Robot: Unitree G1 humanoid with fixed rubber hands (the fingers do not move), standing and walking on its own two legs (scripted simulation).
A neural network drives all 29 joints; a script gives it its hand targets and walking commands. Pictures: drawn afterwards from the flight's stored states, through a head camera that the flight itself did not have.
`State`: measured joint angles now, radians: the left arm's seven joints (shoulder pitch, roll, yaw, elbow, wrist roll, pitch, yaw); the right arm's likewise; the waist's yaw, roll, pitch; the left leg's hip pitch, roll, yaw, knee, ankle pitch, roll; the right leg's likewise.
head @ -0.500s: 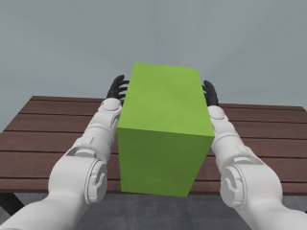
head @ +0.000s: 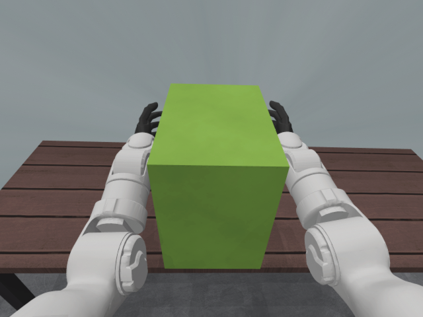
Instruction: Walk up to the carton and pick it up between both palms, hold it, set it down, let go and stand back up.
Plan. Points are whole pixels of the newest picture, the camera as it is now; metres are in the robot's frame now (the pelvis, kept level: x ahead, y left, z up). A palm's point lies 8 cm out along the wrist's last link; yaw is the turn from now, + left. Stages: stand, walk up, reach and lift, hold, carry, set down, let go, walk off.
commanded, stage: reach and lift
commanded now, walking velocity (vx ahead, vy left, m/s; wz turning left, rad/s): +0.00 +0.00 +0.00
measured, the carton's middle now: (213, 172) +0.36 +0.00 +0.14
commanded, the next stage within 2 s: hold in 0.82 s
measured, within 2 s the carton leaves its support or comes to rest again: neither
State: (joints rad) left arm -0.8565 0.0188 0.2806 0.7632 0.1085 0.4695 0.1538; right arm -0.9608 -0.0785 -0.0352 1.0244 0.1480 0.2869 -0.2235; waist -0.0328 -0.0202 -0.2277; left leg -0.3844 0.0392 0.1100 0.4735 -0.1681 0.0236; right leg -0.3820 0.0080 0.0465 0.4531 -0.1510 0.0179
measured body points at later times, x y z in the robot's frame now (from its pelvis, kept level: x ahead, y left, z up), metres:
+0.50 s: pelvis +0.00 +0.00 +0.00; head -0.06 +0.01 +0.45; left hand +0.41 +0.14 +0.20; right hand +0.41 -0.13 +0.21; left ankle +0.04 +0.11 -0.74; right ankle +0.05 -0.13 -0.74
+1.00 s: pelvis +0.00 +0.00 +0.00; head -0.06 +0.01 +0.45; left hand +0.41 +0.15 +0.21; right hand +0.42 -0.12 +0.22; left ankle +0.04 +0.11 -0.74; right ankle +0.05 -0.13 -0.74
